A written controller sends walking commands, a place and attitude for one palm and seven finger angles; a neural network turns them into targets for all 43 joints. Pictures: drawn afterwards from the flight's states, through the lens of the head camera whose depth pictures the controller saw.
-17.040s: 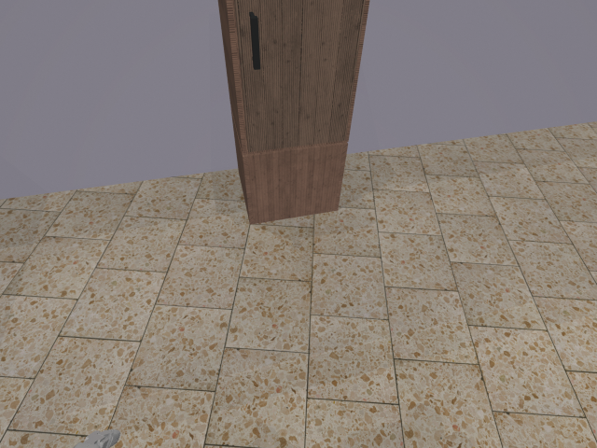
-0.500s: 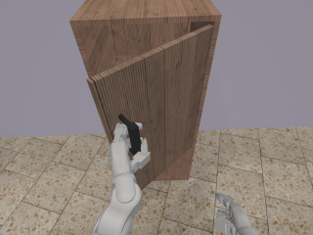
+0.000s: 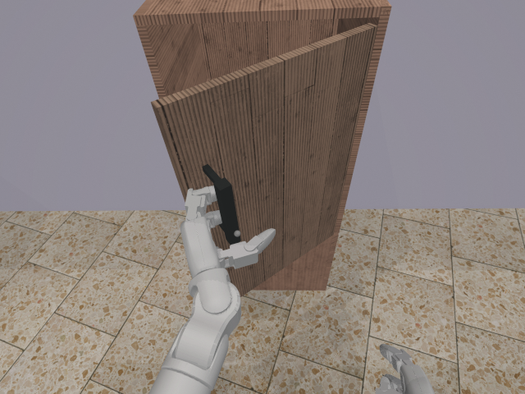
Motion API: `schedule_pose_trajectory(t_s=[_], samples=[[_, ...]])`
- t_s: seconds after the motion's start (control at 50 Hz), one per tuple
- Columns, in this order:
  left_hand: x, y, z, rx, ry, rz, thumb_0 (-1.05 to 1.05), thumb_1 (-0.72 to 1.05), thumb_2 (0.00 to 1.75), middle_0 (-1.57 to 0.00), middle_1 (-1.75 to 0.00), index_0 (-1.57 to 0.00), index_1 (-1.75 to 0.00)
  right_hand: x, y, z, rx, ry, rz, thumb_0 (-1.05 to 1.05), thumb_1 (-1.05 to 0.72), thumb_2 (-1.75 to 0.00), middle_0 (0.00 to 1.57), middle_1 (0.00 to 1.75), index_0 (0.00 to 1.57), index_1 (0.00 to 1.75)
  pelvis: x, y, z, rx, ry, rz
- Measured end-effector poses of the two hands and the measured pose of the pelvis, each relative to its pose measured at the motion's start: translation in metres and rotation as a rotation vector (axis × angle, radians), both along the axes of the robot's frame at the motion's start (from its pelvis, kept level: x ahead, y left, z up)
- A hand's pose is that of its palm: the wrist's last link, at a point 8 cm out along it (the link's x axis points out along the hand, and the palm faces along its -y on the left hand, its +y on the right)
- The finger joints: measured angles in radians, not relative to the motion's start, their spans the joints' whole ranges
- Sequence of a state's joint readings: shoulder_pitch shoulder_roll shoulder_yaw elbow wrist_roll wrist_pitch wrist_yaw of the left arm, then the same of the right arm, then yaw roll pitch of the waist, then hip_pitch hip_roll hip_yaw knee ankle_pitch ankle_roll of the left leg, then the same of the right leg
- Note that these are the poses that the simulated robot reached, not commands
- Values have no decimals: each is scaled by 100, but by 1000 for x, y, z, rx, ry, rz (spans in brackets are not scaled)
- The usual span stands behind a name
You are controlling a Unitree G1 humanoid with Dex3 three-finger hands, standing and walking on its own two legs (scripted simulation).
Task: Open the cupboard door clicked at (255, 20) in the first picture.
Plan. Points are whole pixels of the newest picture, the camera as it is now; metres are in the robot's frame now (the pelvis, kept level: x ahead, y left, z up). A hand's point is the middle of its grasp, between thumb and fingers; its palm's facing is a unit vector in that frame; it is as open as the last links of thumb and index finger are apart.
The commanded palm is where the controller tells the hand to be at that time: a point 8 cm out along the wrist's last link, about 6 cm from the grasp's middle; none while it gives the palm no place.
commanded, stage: open thumb and fingers to let go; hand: left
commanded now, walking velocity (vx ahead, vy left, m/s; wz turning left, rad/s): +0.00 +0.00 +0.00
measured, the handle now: (221, 206) +0.38 +0.09 +0.09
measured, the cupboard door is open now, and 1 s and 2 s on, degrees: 37 38 38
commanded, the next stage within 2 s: slide the hand sideways off the handle in 0.40 s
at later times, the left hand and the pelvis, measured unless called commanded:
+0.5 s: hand (246, 232) +0.33 +0.05 +0.09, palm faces +0.34 -0.94 -0.07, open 15.8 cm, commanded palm +0.28 +0.08 +0.08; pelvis -0.03 +0.02 -0.01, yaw -1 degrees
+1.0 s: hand (233, 261) +0.28 +0.06 +0.09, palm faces -0.05 -1.00 -0.02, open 16.5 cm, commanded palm +0.25 +0.12 +0.08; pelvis -0.02 +0.03 +0.00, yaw -3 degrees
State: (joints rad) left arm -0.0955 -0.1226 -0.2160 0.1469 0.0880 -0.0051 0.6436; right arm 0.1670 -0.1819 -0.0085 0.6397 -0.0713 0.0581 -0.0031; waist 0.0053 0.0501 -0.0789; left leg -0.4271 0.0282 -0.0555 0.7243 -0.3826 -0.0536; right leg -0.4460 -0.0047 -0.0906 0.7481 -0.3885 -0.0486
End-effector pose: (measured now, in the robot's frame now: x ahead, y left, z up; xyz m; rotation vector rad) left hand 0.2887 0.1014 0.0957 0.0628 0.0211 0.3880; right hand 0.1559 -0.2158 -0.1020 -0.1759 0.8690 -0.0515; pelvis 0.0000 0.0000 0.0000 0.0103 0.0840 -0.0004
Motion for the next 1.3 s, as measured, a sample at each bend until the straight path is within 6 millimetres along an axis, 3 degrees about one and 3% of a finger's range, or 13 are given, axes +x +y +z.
schedule_pose_trajectory(t_s=[0.12,0.24,0.52,0.7,0.8,0.96,1.2,1.3], samples=[[-1,-2,-1,6,-11,-14,0,-30,38,-30,-118,-29,-117,-9,7,1,-3,-18,-6,1,-91,-90,20,30,20,30,-10,8,-2,-5,-6,-6],[0,-8,0,11,-16,-40,-1,-44,32,-27,-101,-27,-101,-16,18,1,7,-29,-1,1,-91,-90,20,30,20,30,-19,16,-4,-9,-6,-12],[4,-13,0,7,-5,-47,-1,-49,30,-21,-47,-21,-45,-26,35,-4,22,-9,13,1,-91,-90,20,30,20,30,-29,23,-6,-10,4,-22],[-5,9,-4,50,-60,-467,-1,-49,30,-17,-33,-6,-33,-45,21,0,-21,-26,-24,1,-91,-90,20,30,20,30,-31,25,-4,-7,-25,-18],[-8,11,-4,-70,-49,-476,-2,-50,30,-14,-31,-9,-31,-50,18,6,-17,-57,-46,1,-91,-90,20,30,20,30,-30,28,-1,-6,-41,-30],[-21,10,-4,-49,-74,-439,-1,-50,30,-12,-29,-12,-29,-40,23,18,4,-104,-26,1,-91,-90,20,30,20,30,-23,28,1,0,-38,-51],[-43,43,-7,-42,-40,-400,-1,-50,30,-15,-30,-14,-29,-5,30,28,5,-159,12,1,-91,-90,20,30,20,30,-12,26,3,-6,-47,-42],[-52,47,-4,-45,-59,-405,-1,-50,30,-15,-30,-15,-29,8,33,30,8,-189,36,1,-91,-90,20,30,20,30,-8,26,1,-7,-40,-32]])
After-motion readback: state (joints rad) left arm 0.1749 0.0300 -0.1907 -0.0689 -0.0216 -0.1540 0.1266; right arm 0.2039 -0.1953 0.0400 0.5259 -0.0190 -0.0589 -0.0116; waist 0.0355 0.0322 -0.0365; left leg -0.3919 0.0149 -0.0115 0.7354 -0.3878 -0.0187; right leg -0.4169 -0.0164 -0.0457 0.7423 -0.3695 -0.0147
